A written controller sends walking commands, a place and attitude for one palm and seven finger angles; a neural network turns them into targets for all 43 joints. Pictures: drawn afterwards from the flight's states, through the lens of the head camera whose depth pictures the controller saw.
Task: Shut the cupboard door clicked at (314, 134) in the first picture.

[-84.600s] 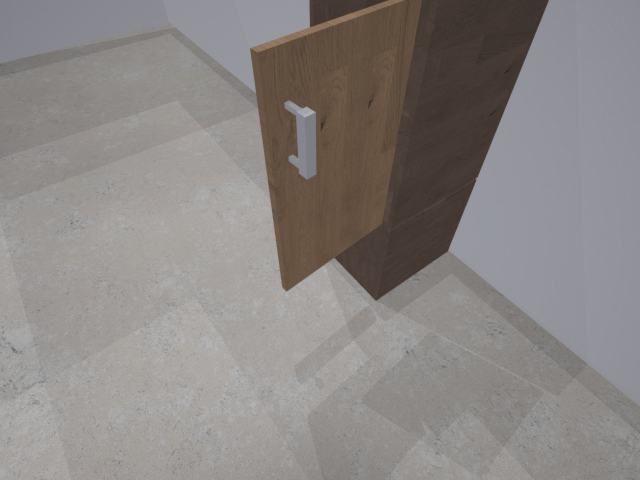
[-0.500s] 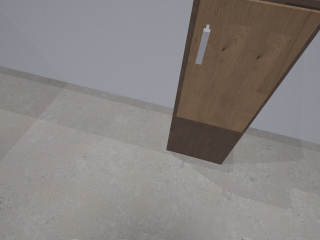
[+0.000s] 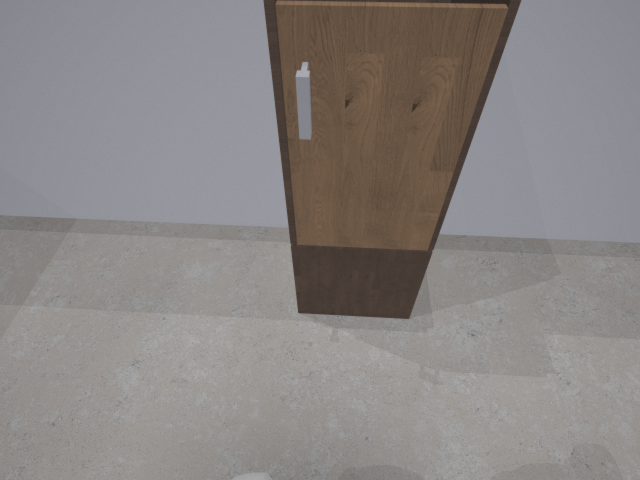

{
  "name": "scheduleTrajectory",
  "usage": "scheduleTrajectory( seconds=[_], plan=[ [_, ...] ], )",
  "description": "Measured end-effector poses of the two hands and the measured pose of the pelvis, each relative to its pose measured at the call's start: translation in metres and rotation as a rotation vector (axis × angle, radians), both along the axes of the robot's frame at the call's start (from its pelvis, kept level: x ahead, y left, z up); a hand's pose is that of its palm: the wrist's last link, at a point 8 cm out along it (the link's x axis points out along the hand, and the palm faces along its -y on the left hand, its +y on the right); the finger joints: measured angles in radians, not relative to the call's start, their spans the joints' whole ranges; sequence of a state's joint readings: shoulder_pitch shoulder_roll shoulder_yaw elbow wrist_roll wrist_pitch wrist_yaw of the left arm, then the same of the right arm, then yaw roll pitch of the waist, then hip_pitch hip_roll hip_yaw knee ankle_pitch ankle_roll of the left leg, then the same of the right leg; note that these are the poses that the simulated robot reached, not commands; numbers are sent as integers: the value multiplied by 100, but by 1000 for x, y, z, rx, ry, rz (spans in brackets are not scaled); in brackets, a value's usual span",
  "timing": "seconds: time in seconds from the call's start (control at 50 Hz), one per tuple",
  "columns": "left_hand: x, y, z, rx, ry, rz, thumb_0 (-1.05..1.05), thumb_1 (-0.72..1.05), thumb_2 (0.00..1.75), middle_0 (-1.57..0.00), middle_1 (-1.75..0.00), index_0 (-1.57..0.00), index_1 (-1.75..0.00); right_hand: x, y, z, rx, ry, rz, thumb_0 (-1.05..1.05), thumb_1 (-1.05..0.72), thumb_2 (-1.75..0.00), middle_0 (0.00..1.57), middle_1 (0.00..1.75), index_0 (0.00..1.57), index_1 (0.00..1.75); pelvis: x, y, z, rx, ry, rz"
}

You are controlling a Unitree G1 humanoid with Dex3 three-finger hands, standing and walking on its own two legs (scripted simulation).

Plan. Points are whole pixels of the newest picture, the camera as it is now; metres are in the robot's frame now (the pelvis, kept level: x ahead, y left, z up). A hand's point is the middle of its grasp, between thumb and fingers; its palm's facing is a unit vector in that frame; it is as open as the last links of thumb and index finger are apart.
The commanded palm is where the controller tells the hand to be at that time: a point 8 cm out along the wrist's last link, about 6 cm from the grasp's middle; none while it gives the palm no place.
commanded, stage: take the last steps up to it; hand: left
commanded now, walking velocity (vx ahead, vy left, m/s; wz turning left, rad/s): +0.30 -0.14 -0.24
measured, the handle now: (305, 101) +0.70 +0.05 +0.10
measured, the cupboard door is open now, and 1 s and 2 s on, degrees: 0 0 0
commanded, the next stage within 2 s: come to a stop and stand still in 0.60 s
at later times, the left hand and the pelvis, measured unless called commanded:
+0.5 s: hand (267, 410) +0.25 +0.10 -0.17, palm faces -0.20 -0.96 -0.19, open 7.4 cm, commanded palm none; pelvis +0.12 -0.08 -0.01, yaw -8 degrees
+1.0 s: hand (312, 411) +0.25 +0.03 -0.18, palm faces -0.04 -0.98 -0.17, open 7.3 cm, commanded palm none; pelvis +0.23 -0.13 +0.00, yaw -7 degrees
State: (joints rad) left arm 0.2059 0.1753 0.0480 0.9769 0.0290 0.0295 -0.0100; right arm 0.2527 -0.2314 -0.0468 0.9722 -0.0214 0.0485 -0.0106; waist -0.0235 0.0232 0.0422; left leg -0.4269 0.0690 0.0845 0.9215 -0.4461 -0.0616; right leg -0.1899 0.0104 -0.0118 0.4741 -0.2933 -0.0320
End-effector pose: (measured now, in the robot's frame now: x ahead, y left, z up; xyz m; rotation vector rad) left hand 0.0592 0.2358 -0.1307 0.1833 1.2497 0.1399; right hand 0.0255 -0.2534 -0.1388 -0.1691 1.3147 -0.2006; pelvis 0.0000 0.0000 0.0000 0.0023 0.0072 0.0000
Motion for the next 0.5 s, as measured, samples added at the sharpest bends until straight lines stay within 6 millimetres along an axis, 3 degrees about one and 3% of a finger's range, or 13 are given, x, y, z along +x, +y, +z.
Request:
scheduleTrajectory(
  seconds=[0.12,0.2,0.36,0.5],
  plan=[
    [2,5,-26,-61,50,1,0,91,90,-21,-30,-20,-30,18,9,6,-45,-74,0,0,-91,-90,20,29,20,30,19,7,-11,-19,3,-35],
    [24,3,-25,-75,90,-58,0,91,90,-20,-30,-20,-30,6,11,15,-58,-58,-50,0,-91,-90,20,29,20,30,34,3,-4,-13,1,-74],
    [109,-26,-6,-67,20,-134,0,91,90,-20,-30,-20,-30,-31,-1,23,-20,132,-148,0,-91,-90,20,30,20,30,72,-24,8,-23,13,-118],
    [193,-85,-13,-26,-49,-220,0,91,90,-20,-30,-20,-30,-32,-36,-5,55,257,-240,0,-90,-90,20,30,20,30,120,-77,-14,11,11,-139]
  ],
)
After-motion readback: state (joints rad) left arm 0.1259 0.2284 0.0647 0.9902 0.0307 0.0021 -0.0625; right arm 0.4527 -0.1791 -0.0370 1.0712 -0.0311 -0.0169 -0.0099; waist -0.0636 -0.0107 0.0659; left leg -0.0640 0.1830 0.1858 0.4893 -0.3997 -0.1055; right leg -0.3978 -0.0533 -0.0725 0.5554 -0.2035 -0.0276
